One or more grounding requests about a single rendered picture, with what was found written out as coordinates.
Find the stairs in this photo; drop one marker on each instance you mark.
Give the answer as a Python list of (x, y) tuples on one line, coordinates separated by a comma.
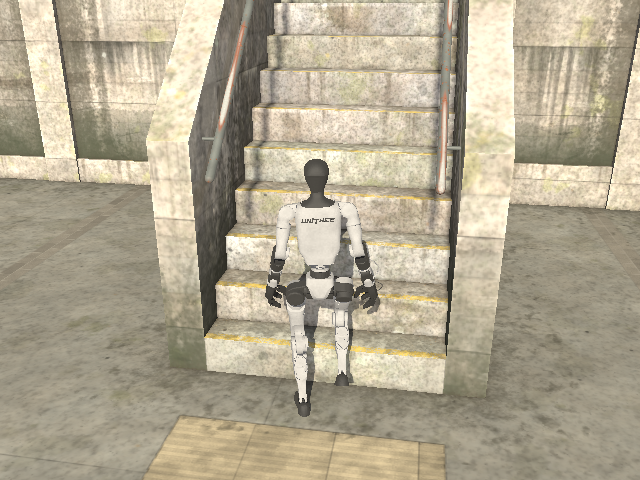
[(355, 83)]

